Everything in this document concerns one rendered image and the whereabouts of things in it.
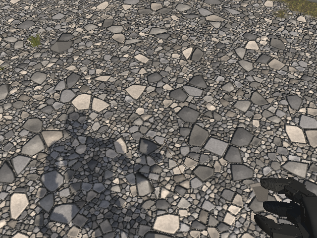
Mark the right robot hand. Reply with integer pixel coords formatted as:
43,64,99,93
254,177,317,238

